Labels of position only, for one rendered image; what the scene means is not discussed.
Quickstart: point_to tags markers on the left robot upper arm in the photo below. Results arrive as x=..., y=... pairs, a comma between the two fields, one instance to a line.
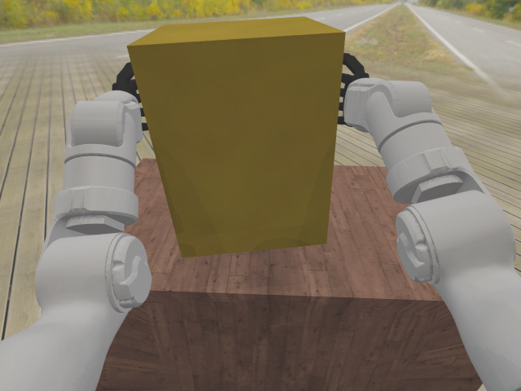
x=86, y=285

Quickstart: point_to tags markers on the pedestal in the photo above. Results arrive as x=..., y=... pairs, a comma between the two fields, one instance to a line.
x=340, y=316

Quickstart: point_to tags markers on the left robot forearm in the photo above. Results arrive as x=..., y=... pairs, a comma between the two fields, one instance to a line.
x=100, y=159

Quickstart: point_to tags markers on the right robot forearm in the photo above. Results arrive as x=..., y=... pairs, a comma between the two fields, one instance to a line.
x=421, y=162

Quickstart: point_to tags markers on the right robot upper arm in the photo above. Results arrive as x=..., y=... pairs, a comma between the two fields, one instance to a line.
x=462, y=245

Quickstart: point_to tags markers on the robot left hand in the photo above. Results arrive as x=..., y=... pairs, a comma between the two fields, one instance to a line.
x=124, y=83

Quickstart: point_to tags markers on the carton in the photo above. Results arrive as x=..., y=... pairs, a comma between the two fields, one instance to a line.
x=243, y=118

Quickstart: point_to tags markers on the robot right hand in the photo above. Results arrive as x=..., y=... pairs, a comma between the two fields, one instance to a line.
x=358, y=70

